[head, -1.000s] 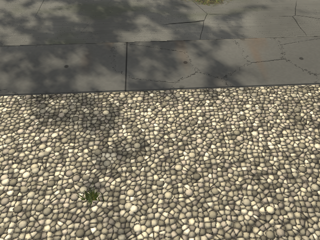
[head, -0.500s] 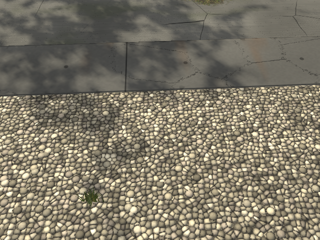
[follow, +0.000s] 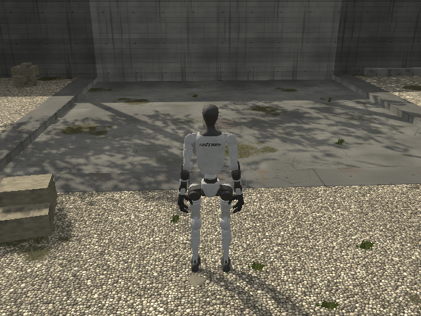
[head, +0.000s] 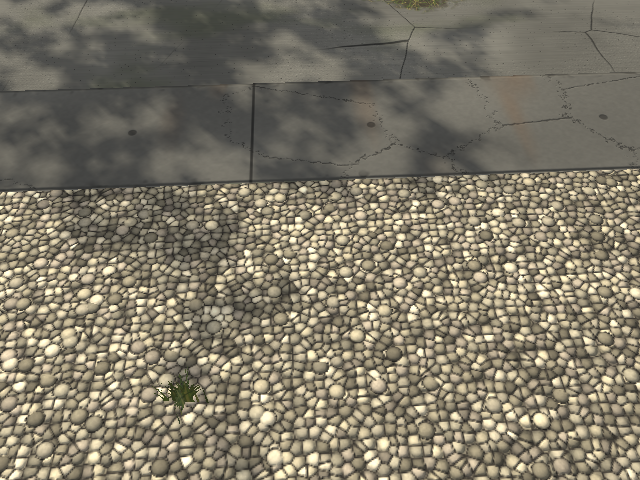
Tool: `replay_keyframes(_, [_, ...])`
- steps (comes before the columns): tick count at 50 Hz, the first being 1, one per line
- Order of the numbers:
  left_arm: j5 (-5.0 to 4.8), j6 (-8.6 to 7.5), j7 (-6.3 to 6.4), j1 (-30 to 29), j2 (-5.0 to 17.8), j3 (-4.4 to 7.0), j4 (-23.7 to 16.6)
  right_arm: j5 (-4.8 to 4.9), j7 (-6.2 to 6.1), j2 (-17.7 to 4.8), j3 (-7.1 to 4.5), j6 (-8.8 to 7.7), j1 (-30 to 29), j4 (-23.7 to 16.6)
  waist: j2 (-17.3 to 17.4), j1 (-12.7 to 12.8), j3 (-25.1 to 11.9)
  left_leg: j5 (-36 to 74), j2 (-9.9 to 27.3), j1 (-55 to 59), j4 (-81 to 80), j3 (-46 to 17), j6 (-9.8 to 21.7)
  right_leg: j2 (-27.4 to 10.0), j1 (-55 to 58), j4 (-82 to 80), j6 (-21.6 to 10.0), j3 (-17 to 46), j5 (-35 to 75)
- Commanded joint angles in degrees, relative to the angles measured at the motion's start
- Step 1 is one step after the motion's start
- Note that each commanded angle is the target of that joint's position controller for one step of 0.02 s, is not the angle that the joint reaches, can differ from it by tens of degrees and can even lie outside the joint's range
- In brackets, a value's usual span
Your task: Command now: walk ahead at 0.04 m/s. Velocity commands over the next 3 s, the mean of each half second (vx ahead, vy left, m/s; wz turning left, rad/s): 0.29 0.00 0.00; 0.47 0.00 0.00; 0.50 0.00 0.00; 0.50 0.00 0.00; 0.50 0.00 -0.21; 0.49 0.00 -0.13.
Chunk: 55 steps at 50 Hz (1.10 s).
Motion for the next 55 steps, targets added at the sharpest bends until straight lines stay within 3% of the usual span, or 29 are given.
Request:
replay_keyframes(1, [0.01,-0.11,0.16,6.44,3.59,0.53,0.33,-0.02,-0.16,-3.61,-0.54,-0.12,6.40,0.30,0.07,0.00,1.37,1.33,-0.42,-1.09,-5.33,0.55,1.43,0.55,-1.07,-5.20,-1.40,-0.69,1.36])
replay_keyframes(3, [-0.65,-0.02,0.46,6.55,5.11,1.20,0.05,0.65,-0.46,-5.24,-1.24,-0.01,6.49,0.03,0.19,-0.01,3.63,-18.05,-1.37,-4.32,-4.27,0.67,3.29,1.65,-4.30,-3.83,-3.24,-1.05,-17.68])
replay_keyframes(5, [-1.01,-0.94,0.43,5.87,5.14,1.35,-1.02,1.05,-0.44,-5.38,-1.44,-0.91,5.97,-0.99,0.34,-0.06,8.40,-26.36,0.77,-8.68,-4.81,-2.36,5.35,-0.27,-8.88,-3.93,-5.20,1.60,-25.60])
replay_keyframes(10, [-1.54,-4.50,-0.98,4.39,3.75,1.25,-3.21,1.82,0.76,-6.62,-2.18,-4.13,10.29,-1.34,3.20,-1.70,7.93,-25.34,5.78,-4.21,-7.12,-11.31,9.64,-0.42,-13.67,2.33,-6.49,2.11,-18.60])
replay_keyframes(13, [-1.69,-6.44,-1.96,0.50,1.77,0.60,-6.10,1.92,1.37,-11.03,-3.37,-4.96,14.27,-1.26,10.33,-2.56,7.71,-24.90,16.06,1.65,-15.62,-28.97,15.91,1.63,-19.33,13.92,-6.61,-2.66,-8.98])
replay_keyframes(14, [-1.71,-6.99,-2.25,0.45,1.83,0.51,-6.60,1.80,1.42,-11.46,-3.46,-5.15,12.83,-1.92,10.40,-1.53,8.26,-19.06,17.76,1.32,-14.81,-30.86,16.56,1.08,-19.36,13.82,-7.26,-2.27,-8.77])
replay_keyframes(16, [-1.87,-7.65,-2.82,6.85,2.79,1.02,-4.65,1.96,1.60,-11.04,-3.30,-4.89,6.25,-4.44,8.72,3.48,6.55,-5.95,14.80,-3.57,-9.03,-22.31,13.03,0.95,-7.94,3.89,-7.81,-2.22,-7.38])
replay_keyframes(17, [-1.75,-7.57,-2.81,16.47,4.55,2.04,-1.23,1.99,1.74,-10.65,-3.05,-4.73,-1.12,-7.18,4.88,8.78,4.57,2.38,9.49,-14.62,-1.27,-13.66,9.30,0.35,8.69,-3.68,-8.64,1.25,-4.20])
replay_keyframes(18, [-1.40,-7.30,-2.73,28.32,13.10,4.80,2.09,2.07,1.87,-7.46,-2.23,-5.76,-6.07,-10.35,-12.45,12.87,1.68,9.39,-1.05,-27.83,23.90,1.15,3.66,-9.91,23.59,-13.06,-12.73,20.50,-0.75])
replay_keyframes(19, [-0.47,-7.23,-3.23,28.51,15.18,4.83,1.09,1.70,1.97,-5.47,-1.57,-7.13,-3.18,-11.05,-20.51,10.00,-0.66,-9.38,-3.83,-38.07,37.25,-0.82,3.14,-20.80,28.20,-17.24,-17.20,39.72,7.78])
replay_keyframes(20, [0.18,-7.28,-3.03,21.70,10.01,3.27,-0.92,1.88,2.50,-7.61,-1.91,-7.72,-3.10,-10.82,-10.02,6.36,3.05,-9.50,0.15,-41.61,45.75,-4.80,4.51,-21.58,25.34,-15.69,-16.88,36.03,12.21])
replay_keyframes(22, [0.05,-6.49,-3.31,14.46,8.04,2.15,-3.12,2.14,3.21,-7.72,-2.25,-8.01,-3.62,-11.06,-1.85,2.91,4.60,-1.13,3.43,-44.02,47.11,-3.36,5.56,-17.14,23.22,-16.12,-13.66,21.40,21.72])
replay_keyframes(23, [-0.14,-5.78,-3.41,13.62,6.46,1.45,-3.16,1.58,3.15,-8.97,-3.06,-7.81,-4.92,-11.45,-1.30,2.31,4.47,1.34,4.95,-43.94,44.93,-1.65,5.67,-14.82,22.97,-16.63,-11.44,15.85,25.75])
replay_keyframes(25, [0.34,-4.50,-3.07,15.33,4.81,0.61,-2.49,1.46,3.88,-6.77,-2.97,-6.91,-6.24,-12.42,-3.69,1.85,3.77,4.18,5.59,-40.84,42.14,1.25,4.88,-11.54,19.74,-17.86,-9.34,9.50,29.88])
replay_keyframes(29, [0.67,-4.62,-1.49,12.36,8.19,0.54,-4.55,0.83,4.26,-3.70,-1.13,-6.05,-19.41,-18.17,-2.98,2.57,7.65,16.14,3.57,-29.64,18.90,5.43,2.56,-7.70,5.26,-23.30,-9.10,3.28,28.84])
replay_keyframes(31, [0.06,-5.17,-0.98,13.95,11.27,1.35,-4.64,1.25,4.36,-4.94,-1.06,-5.97,-24.05,-20.30,-5.14,3.17,7.55,18.44,1.92,-24.19,10.81,6.25,2.59,-9.25,5.16,-25.78,-9.48,3.82,28.61])
replay_keyframes(33, [-0.64,-5.49,-0.87,14.41,12.15,1.91,-4.39,1.72,4.67,-7.18,-1.38,-6.05,-26.28,-21.83,-5.71,2.38,7.67,18.89,1.30,-23.41,5.44,5.38,4.12,-11.04,10.29,-24.76,-9.26,3.48,32.22])
replay_keyframes(36, [0.23,-4.93,-1.00,13.17,13.33,2.67,-4.87,1.53,4.79,-11.31,-3.08,-6.40,-21.82,-21.80,-7.96,-2.01,0.81,15.99,-2.24,-15.16,2.81,6.06,7.05,-12.61,19.22,-13.95,-7.43,2.62,57.54])
replay_keyframes(38, [1.26,-3.85,-1.51,9.71,13.49,2.74,-6.08,1.79,4.03,-15.40,-5.27,-5.90,-3.81,-16.45,-9.23,-10.78,-9.41,16.05,-2.45,6.92,1.68,4.91,10.08,-10.25,14.04,7.90,-5.49,0.90,64.71])
replay_keyframes(39, [2.24,-4.20,-2.03,9.28,10.97,1.72,-7.80,0.75,3.20,-19.93,-6.26,-5.20,6.94,-14.09,-0.92,-13.04,-18.15,12.91,10.29,25.81,2.95,-10.14,13.79,-5.65,-0.67,27.63,-4.44,-0.40,40.96])
replay_keyframes(40, [0.78,-5.42,-3.35,19.61,0.58,-0.78,-6.53,-0.89,4.02,-20.58,-6.08,-5.54,8.57,-12.97,15.87,-6.12,-28.50,2.23,24.47,42.01,-5.08,-40.38,24.65,5.51,-20.41,48.13,-2.23,5.61,-14.85])
replay_keyframes(41, [-1.05,-7.09,-3.73,13.75,7.62,0.77,-7.12,-0.47,4.05,-15.08,-4.96,-5.63,5.36,-12.54,10.08,-7.64,-22.01,-4.78,21.22,34.84,-12.64,-43.57,21.21,2.55,-26.08,54.22,-4.25,9.95,-14.07])
replay_keyframes(42, [-2.50,-7.66,-3.61,5.83,11.33,1.84,-10.14,0.20,4.01,-12.86,-4.25,-5.94,-1.77,-13.47,7.18,-5.61,-10.50,-2.36,19.33,23.24,-14.71,-32.83,18.05,-0.65,-28.94,52.85,-4.98,7.01,-8.23])
replay_keyframes(43, [-2.17,-7.70,-2.93,2.09,12.00,2.11,-11.28,0.21,4.43,-11.44,-3.59,-6.37,-7.57,-14.57,-0.20,-3.04,-6.27,4.95,17.56,12.51,-16.76,-25.35,16.30,-3.86,-25.58,50.17,-4.95,5.56,-2.58])
replay_keyframes(44, [-1.52,-7.12,-2.41,1.75,11.73,2.72,-11.21,-0.39,4.90,-10.11,-3.12,-6.73,-9.76,-14.73,-1.36,-0.81,-4.52,9.98,15.41,5.28,-18.18,-19.75,15.45,-5.61,-22.28,47.90,-4.70,4.78,0.17])
replay_keyframes(45, [-1.19,-6.19,-2.24,4.06,10.09,2.75,-11.00,-0.91,5.13,-9.39,-2.86,-6.87,-10.19,-14.01,0.44,1.48,-4.33,10.54,13.35,1.06,-19.98,-15.76,14.86,-7.31,-18.58,45.91,-4.52,5.15,1.62])
replay_keyframes(48, [-0.94,-4.42,-1.56,3.94,8.52,3.04,-11.55,-0.48,4.99,-10.01,-2.82,-7.10,-7.63,-11.61,2.88,2.94,-1.01,12.13,11.13,-4.89,-23.33,-9.34,15.16,-8.82,-18.85,39.78,-3.20,3.39,2.72])
replay_keyframes(51, [0.12,-4.34,-1.19,-4.37,9.69,3.48,-14.79,-0.62,3.72,-12.83,-3.34,-6.88,-3.96,-10.27,2.35,1.19,1.06,13.52,11.26,-3.28,-24.53,-7.79,15.37,-10.16,-26.18,30.83,-1.10,2.61,10.85])
replay_keyframes(55, [-0.04,-5.07,-1.76,-13.65,8.77,3.19,-17.37,0.10,2.68,-14.24,-3.54,-6.01,0.71,-9.43,2.16,-2.04,1.01,15.54,10.13,2.02,-23.68,-4.87,12.81,-8.31,-27.09,14.33,-0.73,0.79,21.58])
Next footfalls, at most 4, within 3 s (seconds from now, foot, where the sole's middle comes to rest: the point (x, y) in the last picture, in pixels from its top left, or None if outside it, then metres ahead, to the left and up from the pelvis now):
0.76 left None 0.47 0.07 -0.77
1.32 right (409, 365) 0.76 -0.17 -0.77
1.90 left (309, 258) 1.08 0.06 -0.77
2.50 right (401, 169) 1.43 -0.21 -0.77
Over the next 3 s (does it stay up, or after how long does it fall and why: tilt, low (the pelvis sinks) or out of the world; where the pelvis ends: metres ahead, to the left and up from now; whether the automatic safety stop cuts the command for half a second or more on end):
stays up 1.55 -0.14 -0.01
